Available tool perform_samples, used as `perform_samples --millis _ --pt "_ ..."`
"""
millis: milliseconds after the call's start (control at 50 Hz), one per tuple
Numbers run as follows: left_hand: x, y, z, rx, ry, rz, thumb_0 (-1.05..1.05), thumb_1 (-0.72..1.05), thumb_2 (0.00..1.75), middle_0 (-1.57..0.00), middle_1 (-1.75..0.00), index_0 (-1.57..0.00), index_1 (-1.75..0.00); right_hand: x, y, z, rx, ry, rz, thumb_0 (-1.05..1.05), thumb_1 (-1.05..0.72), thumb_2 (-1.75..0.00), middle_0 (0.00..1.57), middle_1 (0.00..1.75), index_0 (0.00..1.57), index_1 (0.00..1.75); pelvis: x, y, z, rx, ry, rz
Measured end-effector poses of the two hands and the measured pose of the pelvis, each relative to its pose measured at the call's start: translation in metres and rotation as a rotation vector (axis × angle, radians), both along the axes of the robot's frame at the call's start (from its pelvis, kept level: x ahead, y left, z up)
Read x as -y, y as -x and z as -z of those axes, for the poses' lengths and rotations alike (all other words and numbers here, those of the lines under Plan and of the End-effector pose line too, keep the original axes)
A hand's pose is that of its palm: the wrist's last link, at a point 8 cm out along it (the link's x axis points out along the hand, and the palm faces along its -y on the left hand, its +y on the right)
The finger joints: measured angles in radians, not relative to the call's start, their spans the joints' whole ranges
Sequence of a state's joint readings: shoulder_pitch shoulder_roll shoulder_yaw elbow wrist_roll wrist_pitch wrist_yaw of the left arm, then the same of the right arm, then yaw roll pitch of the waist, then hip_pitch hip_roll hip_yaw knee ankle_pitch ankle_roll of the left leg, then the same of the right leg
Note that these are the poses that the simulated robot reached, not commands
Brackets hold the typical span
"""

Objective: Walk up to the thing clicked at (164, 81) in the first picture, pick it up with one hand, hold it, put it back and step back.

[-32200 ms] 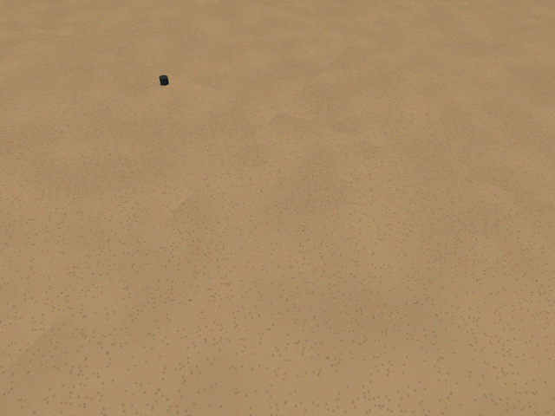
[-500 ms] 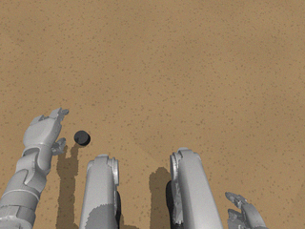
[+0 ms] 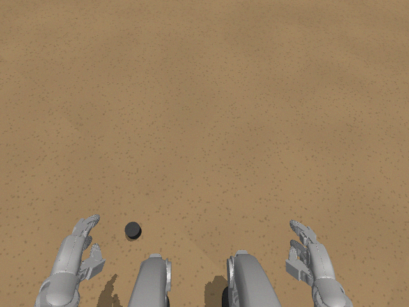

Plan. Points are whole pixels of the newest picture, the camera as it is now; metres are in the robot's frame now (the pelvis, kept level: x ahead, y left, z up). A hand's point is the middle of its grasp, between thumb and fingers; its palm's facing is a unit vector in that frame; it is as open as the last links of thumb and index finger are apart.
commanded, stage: home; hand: left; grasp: from above
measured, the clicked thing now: (133, 230) +0.41 +0.24 -0.58
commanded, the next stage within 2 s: none
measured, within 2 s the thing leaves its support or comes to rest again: neither
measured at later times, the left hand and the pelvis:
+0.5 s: hand (74, 266) +0.21 +0.18 +0.06, palm faces +0.07 -0.98 -0.20, open 7.4 cm; pelvis +0.05 +0.00 +0.10, yaw +1 degrees
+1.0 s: hand (72, 263) +0.21 +0.19 +0.06, palm faces +0.06 -0.98 -0.20, open 7.4 cm; pelvis +0.05 +0.01 +0.11, yaw +1 degrees
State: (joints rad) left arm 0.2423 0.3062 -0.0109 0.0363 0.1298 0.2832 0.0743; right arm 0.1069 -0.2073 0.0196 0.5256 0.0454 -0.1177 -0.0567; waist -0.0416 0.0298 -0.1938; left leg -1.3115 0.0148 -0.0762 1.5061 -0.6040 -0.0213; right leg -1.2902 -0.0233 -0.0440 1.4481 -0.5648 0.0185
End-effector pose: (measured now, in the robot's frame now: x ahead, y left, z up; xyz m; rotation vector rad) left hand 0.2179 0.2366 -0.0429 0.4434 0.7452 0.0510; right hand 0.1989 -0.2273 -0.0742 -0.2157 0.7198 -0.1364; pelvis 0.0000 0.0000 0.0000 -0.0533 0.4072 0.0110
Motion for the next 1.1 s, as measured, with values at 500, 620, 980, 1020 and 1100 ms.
perform_samples --millis 500,620,980,1020,1100 --pt "0.003 0.028 -0.132 -0.031 0.223 -0.203 0.01 0.90 0.90 -0.20 -0.29 -0.20 -0.30 0.009 -0.002 -0.130 0.172 0.087 0.082 0.01 -0.91 -0.90 0.21 0.30 0.20 0.30 -0.003 -0.048 -0.105 0.216 -0.006 -0.023" --pt "0.003 0.031 -0.128 -0.041 0.232 -0.208 0.01 0.91 0.90 -0.20 -0.29 -0.20 -0.30 0.004 -0.014 -0.133 0.184 0.090 0.045 0.01 -0.90 -0.90 0.21 0.30 0.21 0.30 -0.004 -0.048 -0.106 0.222 -0.006 -0.026" --pt "-0.001 0.024 -0.130 -0.031 0.220 -0.191 0.01 0.91 0.90 -0.20 -0.29 -0.20 -0.30 -0.001 -0.003 -0.124 0.123 0.084 0.057 0.01 -0.90 -0.90 0.21 0.30 0.21 0.30 -0.007 -0.051 -0.108 0.230 -0.004 -0.021" --pt "-0.001 0.024 -0.130 -0.030 0.221 -0.191 0.01 0.91 0.90 -0.20 -0.29 -0.20 -0.30 0.000 -0.001 -0.123 0.121 0.084 0.061 0.01 -0.90 -0.90 0.21 0.30 0.21 0.30 -0.007 -0.051 -0.108 0.230 -0.004 -0.019" --pt "0.000 0.024 -0.130 -0.030 0.223 -0.189 0.01 0.91 0.90 -0.20 -0.29 -0.20 -0.30 0.002 0.001 -0.123 0.118 0.088 0.065 0.01 -0.90 -0.90 0.21 0.30 0.21 0.30 -0.007 -0.051 -0.108 0.233 -0.004 -0.018"
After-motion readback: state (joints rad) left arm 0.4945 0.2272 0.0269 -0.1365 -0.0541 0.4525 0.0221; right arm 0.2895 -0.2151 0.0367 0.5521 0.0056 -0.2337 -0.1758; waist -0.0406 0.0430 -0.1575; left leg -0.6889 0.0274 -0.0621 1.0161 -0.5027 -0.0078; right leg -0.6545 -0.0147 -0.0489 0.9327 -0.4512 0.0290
